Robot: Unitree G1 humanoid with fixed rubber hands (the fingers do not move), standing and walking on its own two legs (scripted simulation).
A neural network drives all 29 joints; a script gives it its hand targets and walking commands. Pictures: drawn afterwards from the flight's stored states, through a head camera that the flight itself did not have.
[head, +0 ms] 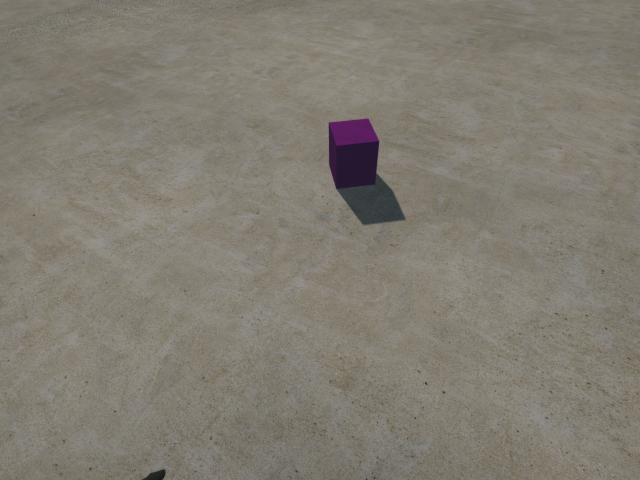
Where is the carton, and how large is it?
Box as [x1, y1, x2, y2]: [329, 119, 378, 188]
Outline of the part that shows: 368,119 329,123 329,165 336,188 374,183 378,140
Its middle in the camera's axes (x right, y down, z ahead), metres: +0.16 -0.44 +1.94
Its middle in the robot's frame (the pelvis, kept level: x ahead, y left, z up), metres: +1.70 -0.13 -0.63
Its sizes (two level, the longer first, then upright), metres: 0.210 0.200 0.250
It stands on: the floor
